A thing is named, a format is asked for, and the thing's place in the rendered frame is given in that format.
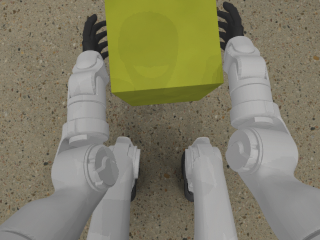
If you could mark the left robot foot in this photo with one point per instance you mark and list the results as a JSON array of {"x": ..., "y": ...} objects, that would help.
[{"x": 133, "y": 193}]

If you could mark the robot left forearm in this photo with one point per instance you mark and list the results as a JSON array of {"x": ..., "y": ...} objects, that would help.
[{"x": 86, "y": 104}]

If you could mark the carton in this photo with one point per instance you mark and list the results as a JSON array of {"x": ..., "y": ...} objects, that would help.
[{"x": 163, "y": 51}]

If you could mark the robot left upper arm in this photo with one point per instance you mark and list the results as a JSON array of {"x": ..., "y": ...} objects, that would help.
[{"x": 81, "y": 177}]

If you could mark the robot right forearm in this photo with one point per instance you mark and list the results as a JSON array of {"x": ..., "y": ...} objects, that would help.
[{"x": 249, "y": 87}]

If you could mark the robot left hand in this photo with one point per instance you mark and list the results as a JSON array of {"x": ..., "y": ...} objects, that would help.
[{"x": 91, "y": 39}]

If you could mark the robot right shin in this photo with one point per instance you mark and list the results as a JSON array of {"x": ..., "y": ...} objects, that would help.
[{"x": 217, "y": 153}]

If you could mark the robot right hand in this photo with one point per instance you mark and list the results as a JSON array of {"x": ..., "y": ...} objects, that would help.
[{"x": 232, "y": 26}]

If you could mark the robot right upper arm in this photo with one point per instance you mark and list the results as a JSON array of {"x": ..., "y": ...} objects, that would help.
[{"x": 265, "y": 160}]

